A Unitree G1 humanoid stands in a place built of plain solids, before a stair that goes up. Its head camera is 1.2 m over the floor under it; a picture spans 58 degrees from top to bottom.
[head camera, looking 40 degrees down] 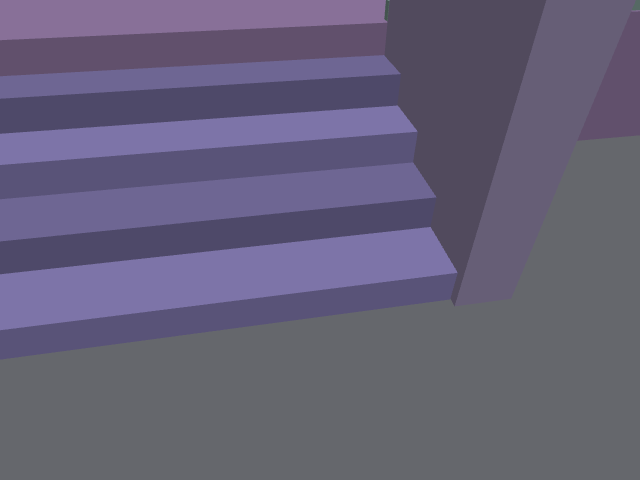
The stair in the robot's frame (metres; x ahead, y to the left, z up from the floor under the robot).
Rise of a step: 0.14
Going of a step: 0.27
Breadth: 2.68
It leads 10 degrees to the left of straight ahead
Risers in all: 5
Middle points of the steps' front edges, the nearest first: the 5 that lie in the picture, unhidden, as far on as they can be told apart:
0.86 0.84 0.14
1.12 0.88 0.28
1.38 0.93 0.42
1.65 0.97 0.56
1.91 1.02 0.69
